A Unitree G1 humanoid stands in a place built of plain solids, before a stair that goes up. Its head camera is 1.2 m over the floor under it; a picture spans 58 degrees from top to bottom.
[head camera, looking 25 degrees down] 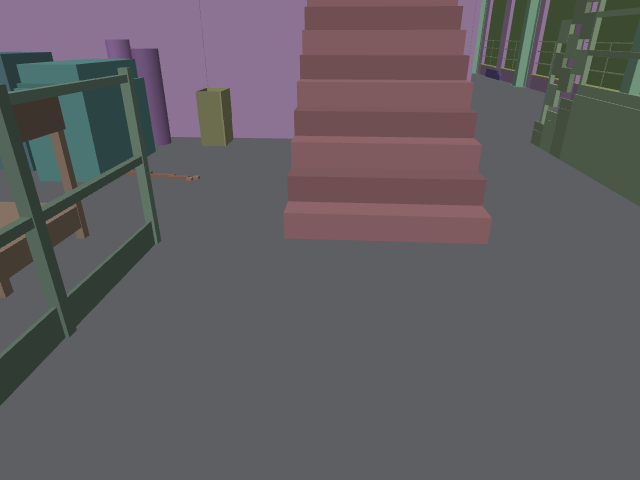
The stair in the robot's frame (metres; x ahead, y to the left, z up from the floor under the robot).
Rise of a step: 0.18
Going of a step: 0.22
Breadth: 1.32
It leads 4 degrees to the right of straight ahead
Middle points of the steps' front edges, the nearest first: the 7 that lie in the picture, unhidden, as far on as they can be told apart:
2.55 -0.42 0.18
2.77 -0.44 0.36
2.99 -0.45 0.54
3.21 -0.47 0.72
3.43 -0.48 0.90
3.65 -0.49 1.08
3.87 -0.51 1.26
